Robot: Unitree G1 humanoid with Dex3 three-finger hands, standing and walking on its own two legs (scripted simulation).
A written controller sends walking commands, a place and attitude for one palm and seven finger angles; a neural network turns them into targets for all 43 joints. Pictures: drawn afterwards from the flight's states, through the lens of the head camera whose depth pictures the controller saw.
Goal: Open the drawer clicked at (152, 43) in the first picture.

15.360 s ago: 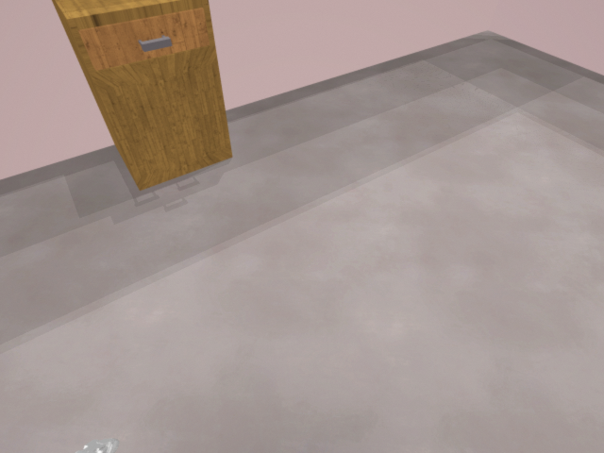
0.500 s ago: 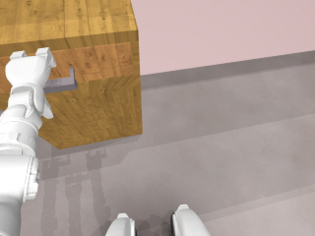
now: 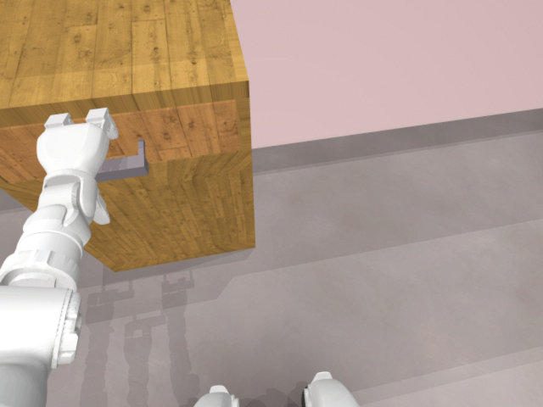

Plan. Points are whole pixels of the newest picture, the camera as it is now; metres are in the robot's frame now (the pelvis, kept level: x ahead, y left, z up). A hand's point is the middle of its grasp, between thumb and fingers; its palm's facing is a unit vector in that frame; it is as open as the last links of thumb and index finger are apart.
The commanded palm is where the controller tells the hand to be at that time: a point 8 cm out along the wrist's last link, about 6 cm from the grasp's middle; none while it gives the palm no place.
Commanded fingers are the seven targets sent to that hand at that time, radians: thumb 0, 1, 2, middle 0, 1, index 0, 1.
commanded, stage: re-aim the fingers above the handle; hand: left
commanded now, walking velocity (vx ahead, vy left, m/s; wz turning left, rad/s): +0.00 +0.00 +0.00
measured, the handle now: (115, 158) +0.55 +0.26 -0.05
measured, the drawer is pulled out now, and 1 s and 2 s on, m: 0.00 0.00 0.00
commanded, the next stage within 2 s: lower the fingers behind the handle in 1.88 s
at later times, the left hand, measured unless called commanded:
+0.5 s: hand (91, 170) +0.48 +0.27 +0.01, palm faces -0.07 -0.01 -1.00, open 13.8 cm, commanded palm +0.47 +0.26 +0.06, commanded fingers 0.00 -0.50 0.30 -0.30 -1.20 -0.30 -1.20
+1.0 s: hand (84, 168) +0.48 +0.27 +0.01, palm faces -0.07 +0.01 -1.00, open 13.8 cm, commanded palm +0.47 +0.26 +0.06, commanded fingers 0.00 -0.50 0.30 -0.30 -1.20 -0.30 -1.20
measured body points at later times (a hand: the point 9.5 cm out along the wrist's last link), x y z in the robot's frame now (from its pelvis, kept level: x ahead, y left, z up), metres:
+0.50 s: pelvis -0.01 +0.00 +0.00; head +0.12 +0.00 +0.43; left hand +0.48 +0.26 +0.06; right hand -0.03 -0.28 -0.13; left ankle -0.03 +0.11 -0.69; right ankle +0.01 -0.15 -0.69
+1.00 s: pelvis -0.01 +0.00 +0.00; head +0.12 +0.00 +0.43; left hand +0.48 +0.27 +0.07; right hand -0.02 -0.27 -0.13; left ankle -0.03 +0.11 -0.69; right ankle +0.01 -0.15 -0.69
